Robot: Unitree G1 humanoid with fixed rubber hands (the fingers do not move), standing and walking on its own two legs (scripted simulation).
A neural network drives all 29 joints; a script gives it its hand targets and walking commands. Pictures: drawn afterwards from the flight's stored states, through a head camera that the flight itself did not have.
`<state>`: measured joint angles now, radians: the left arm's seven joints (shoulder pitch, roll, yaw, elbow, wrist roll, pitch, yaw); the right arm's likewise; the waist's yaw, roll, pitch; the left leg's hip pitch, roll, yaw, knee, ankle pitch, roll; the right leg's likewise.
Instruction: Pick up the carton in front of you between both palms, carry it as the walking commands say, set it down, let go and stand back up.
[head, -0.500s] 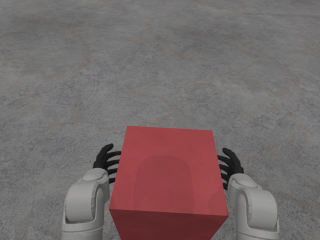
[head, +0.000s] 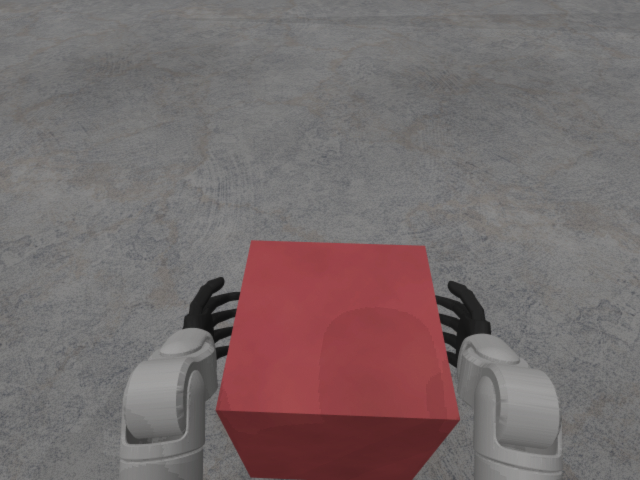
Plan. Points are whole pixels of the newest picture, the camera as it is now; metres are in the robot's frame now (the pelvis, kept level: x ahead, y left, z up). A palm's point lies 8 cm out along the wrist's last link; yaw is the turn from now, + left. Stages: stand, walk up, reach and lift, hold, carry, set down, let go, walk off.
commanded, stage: carry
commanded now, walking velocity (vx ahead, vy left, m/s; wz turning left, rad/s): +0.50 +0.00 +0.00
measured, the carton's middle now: (333, 367) +0.28 +0.01 +0.00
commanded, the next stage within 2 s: none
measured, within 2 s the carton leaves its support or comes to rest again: neither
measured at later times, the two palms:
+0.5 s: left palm (242, 165) +0.62 +0.18 +0.05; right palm (415, 172) +0.59 -0.12 +0.06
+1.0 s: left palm (291, 66) +0.94 +0.12 +0.08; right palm (423, 66) +0.95 -0.18 +0.07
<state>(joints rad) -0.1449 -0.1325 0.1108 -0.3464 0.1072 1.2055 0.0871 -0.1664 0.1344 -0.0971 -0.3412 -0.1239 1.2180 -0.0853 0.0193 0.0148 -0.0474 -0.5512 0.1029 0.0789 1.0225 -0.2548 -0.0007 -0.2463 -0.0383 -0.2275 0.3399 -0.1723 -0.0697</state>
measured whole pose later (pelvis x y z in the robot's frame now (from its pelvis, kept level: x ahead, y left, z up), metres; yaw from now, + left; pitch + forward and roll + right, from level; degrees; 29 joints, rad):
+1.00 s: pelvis +0.68 -0.03 +0.00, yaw +0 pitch +4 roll +1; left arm -0.15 -0.13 0.11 -0.37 0.11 1.21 0.09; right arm -0.17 0.14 -0.10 -0.36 -0.12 1.22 -0.09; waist 0.02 0.01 -0.03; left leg -0.53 0.09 0.08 1.03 -0.27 0.01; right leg -0.25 -0.03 -0.23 0.33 -0.17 -0.08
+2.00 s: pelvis +1.37 -0.07 +0.00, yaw +0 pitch +4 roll +2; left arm -0.15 -0.13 0.11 -0.36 0.11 1.20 0.09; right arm -0.17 0.14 -0.10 -0.35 -0.12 1.21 -0.09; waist 0.02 0.01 -0.01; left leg -0.52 0.10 0.07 1.06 -0.27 0.00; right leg -0.26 -0.04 -0.22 0.34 -0.17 -0.07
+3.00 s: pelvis +1.78 -0.06 -0.01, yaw -1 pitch +4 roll +0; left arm -0.17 -0.13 0.11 -0.31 0.13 1.21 0.08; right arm -0.18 0.14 -0.11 -0.30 -0.13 1.21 -0.09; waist 0.00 0.00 -0.12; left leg -0.22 0.08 0.19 0.52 -0.35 -0.02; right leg -0.26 -0.06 -0.17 0.53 -0.32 0.00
